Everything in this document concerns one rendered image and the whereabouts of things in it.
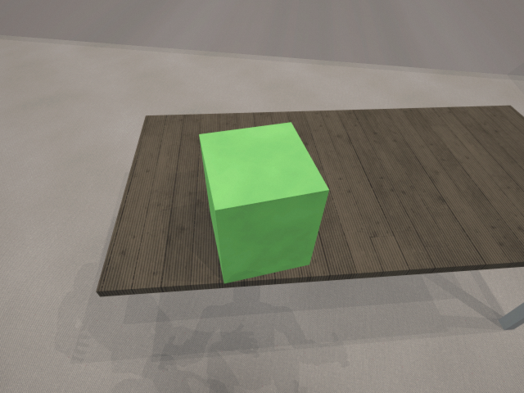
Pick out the table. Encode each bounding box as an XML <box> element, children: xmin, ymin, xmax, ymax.
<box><xmin>96</xmin><ymin>106</ymin><xmax>524</xmax><ymax>330</ymax></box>

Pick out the carton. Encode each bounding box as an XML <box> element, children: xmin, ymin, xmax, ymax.
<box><xmin>199</xmin><ymin>122</ymin><xmax>329</xmax><ymax>283</ymax></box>

